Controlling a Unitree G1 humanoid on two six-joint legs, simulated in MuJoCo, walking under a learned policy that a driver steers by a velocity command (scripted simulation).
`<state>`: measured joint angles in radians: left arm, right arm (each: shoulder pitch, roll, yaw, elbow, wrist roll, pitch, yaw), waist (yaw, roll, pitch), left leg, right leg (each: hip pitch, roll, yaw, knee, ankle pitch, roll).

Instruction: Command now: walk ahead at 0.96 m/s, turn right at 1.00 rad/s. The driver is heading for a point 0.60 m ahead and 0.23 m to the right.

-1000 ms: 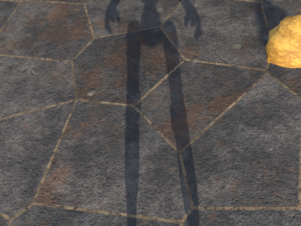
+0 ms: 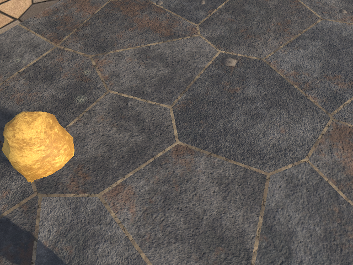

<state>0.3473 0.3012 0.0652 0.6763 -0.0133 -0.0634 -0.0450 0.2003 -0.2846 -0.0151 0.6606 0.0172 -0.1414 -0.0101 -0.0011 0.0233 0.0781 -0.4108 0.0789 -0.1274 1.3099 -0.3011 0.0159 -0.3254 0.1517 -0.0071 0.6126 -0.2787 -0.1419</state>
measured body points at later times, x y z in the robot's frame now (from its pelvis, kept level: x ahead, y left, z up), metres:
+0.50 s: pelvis +0.45 +0.01 +0.01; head +0.46 -0.01 +0.46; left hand +0.73 +0.18 -0.07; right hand +0.35 -0.28 -0.10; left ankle +0.49 +0.13 -0.72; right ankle +0.40 -0.08 -0.62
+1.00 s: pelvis +0.71 -0.17 +0.01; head +0.74 -0.22 +0.46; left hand +0.99 -0.06 -0.09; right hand +0.65 -0.49 -0.09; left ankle +0.87 -0.07 -0.65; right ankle +0.73 -0.26 -0.72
